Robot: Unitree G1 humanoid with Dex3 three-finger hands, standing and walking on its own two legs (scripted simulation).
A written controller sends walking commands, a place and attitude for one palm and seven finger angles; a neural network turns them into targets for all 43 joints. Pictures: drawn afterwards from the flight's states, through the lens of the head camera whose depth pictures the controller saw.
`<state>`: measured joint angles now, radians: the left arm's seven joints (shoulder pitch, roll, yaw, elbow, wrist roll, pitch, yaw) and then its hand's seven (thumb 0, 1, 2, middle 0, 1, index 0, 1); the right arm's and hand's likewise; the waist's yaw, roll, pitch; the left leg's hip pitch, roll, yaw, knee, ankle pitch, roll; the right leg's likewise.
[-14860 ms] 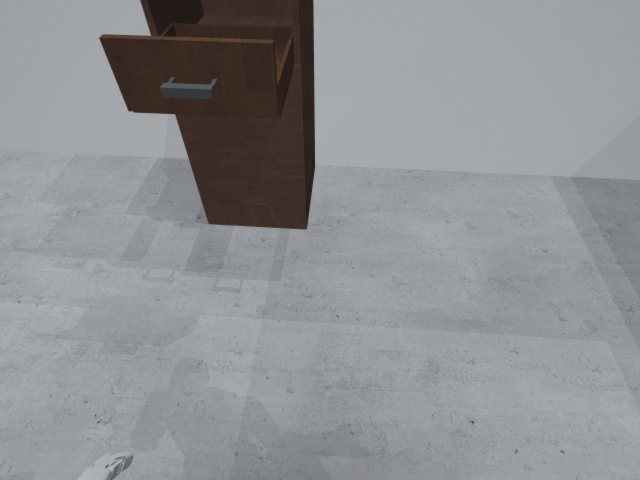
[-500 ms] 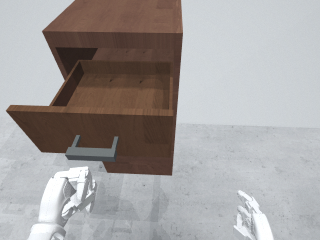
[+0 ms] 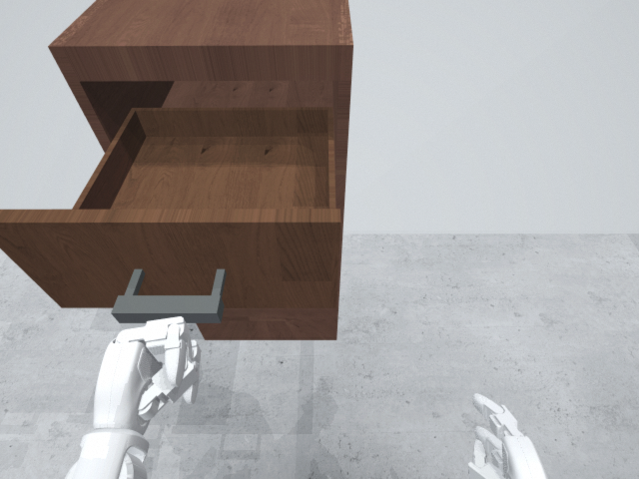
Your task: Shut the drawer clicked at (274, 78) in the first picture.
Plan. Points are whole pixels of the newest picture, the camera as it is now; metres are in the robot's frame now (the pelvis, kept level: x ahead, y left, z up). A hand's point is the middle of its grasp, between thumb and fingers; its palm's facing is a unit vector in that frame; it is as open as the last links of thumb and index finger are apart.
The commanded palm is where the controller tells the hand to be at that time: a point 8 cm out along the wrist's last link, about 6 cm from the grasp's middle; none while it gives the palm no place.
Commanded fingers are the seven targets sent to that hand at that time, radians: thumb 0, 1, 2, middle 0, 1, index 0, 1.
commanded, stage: bring the fist close to the handle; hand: left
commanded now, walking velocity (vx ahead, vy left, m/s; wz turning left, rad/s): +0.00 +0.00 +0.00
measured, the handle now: (174, 293) +0.31 +0.19 +0.08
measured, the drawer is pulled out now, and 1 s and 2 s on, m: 0.29 0.25 0.13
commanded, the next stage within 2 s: push the drawer shut in 0.18 s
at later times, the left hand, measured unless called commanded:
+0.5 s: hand (208, 361) +0.24 +0.14 +0.07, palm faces +0.03 -1.00 -0.06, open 3.3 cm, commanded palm +0.22 +0.20 +0.08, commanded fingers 0.00 0.90 0.90 -1.40 -1.60 -1.40 -1.60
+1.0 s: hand (211, 321) +0.28 +0.15 +0.07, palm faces +0.04 -1.00 -0.05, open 3.3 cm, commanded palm +0.27 +0.20 +0.08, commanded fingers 0.00 0.90 0.90 -1.40 -1.60 -1.40 -1.60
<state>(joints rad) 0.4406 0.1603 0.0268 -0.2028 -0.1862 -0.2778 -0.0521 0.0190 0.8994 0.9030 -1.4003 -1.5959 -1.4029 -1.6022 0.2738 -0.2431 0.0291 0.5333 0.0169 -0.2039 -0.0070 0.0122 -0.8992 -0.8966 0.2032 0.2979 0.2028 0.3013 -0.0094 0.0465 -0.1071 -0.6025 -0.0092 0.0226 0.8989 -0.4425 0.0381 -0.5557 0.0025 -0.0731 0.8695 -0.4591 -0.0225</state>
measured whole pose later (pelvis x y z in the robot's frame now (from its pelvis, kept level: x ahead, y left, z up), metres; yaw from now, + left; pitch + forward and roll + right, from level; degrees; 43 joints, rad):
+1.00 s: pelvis -0.01 -0.02 +0.01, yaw +1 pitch +7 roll +0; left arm 0.04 0.21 0.11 0.23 -0.22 -0.29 -0.12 0.05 0.79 0.94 -1.40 -1.60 -1.40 -1.60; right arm 0.21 -0.26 0.04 0.62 0.04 -0.17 -0.04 0.01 -0.90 -0.90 0.20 0.30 0.20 0.30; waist -0.01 0.04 -0.07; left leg -0.57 0.00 0.00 0.83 -0.39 0.01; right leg -0.53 0.02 -0.09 0.82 -0.42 -0.05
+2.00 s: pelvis -0.02 -0.01 +0.00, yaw +0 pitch +11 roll -1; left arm -0.53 0.27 0.21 0.84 -0.16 -0.38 -0.08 0.05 0.75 0.91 -1.40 -1.60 -1.40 -1.60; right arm 0.30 -0.26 0.03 0.67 0.02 -0.07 -0.02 0.01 -0.90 -0.90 0.20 0.30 0.20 0.30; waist -0.07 0.02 -0.07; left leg -0.67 0.00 0.02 0.86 -0.38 0.03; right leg -0.63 0.01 -0.07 0.83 -0.40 -0.03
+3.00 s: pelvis -0.01 +0.00 -0.01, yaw -2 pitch +21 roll -3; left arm -1.00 0.49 0.39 1.27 -0.03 -0.39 -0.07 0.08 0.78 0.91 -1.40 -1.60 -1.40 -1.60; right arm 0.41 -0.28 0.04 0.66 -0.03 0.03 0.02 0.00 -0.90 -0.90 0.20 0.30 0.20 0.30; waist -0.21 0.03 -0.10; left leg -0.90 0.03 0.02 0.96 -0.42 0.04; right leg -0.84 0.04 -0.08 0.90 -0.41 -0.03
